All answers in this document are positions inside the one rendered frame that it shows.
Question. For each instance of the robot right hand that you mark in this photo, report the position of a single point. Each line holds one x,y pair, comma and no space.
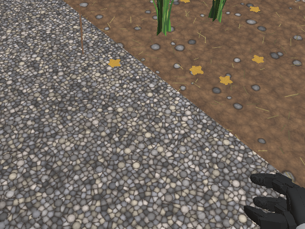
288,213

